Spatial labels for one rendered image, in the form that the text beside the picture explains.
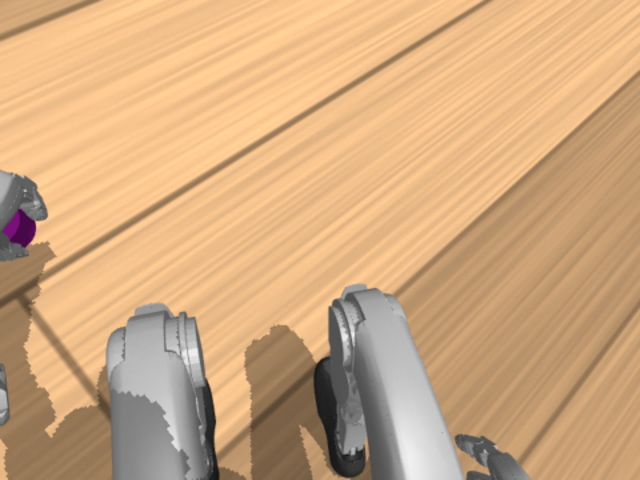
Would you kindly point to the right robot hand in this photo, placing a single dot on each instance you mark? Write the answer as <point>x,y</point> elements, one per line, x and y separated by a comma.
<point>501,466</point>

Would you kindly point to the right robot foot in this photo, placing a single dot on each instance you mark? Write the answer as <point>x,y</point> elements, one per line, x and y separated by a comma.
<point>345,465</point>

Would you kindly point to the tin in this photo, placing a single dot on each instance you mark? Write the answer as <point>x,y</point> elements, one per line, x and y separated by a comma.
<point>21,229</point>

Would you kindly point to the left robot foot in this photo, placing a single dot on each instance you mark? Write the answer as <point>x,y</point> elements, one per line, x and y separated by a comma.
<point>213,473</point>

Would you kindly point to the left robot hand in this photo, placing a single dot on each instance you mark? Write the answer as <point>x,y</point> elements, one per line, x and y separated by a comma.
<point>17,192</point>

